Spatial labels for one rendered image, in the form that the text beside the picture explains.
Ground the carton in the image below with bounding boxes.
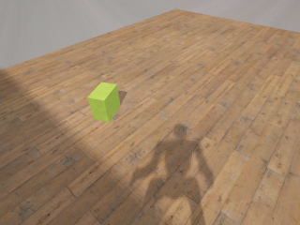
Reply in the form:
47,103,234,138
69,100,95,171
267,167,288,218
87,82,121,123

